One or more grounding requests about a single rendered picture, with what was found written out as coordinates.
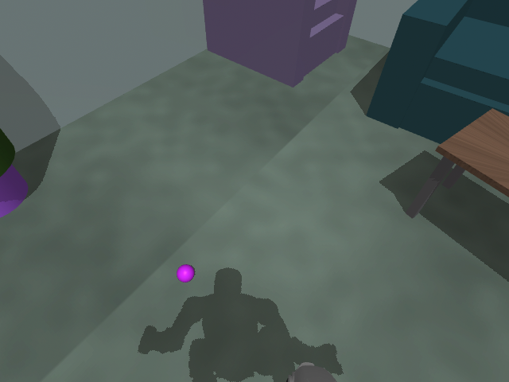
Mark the ball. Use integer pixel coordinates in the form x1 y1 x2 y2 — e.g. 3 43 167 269
177 264 194 283

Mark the sofa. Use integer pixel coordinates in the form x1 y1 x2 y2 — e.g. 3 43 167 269
366 0 509 144

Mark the armchair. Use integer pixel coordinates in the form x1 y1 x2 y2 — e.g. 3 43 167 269
203 0 357 88

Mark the coffee table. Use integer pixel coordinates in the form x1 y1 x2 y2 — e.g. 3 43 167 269
406 108 509 219

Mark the potted plant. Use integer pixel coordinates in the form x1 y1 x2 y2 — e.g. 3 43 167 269
0 128 28 217

